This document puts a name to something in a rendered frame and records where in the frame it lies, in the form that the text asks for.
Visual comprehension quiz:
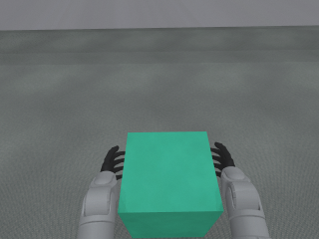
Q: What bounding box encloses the robot right forearm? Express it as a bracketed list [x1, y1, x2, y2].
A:
[220, 166, 272, 239]

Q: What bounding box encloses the carton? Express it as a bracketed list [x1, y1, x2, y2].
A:
[118, 131, 224, 238]

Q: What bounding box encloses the robot left forearm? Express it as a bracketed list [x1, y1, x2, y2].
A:
[77, 170, 119, 239]

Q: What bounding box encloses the robot left hand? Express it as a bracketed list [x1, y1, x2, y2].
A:
[100, 145, 126, 180]

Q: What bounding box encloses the robot right hand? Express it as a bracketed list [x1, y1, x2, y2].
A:
[210, 142, 235, 178]

